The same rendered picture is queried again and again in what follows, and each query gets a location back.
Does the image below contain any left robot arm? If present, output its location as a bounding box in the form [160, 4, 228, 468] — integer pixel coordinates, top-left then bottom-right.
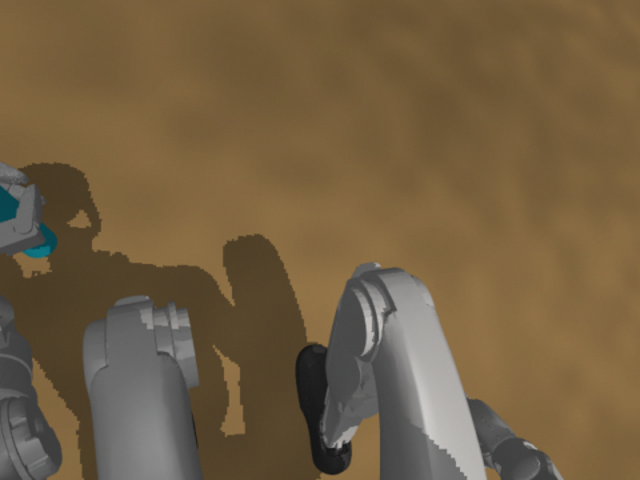
[0, 295, 62, 480]

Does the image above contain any right robot hand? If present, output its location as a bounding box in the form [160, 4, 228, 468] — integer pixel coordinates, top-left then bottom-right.
[464, 392, 518, 469]

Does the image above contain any right robot foot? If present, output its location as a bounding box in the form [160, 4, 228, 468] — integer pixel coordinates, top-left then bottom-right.
[295, 345, 352, 475]

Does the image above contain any can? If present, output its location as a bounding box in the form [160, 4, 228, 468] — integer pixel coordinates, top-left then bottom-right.
[0, 186, 57, 258]

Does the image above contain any left robot hand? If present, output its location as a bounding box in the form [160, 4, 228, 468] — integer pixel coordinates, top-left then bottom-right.
[0, 162, 47, 256]

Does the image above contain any right robot arm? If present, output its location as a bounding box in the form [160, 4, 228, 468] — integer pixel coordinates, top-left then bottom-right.
[491, 438, 564, 480]

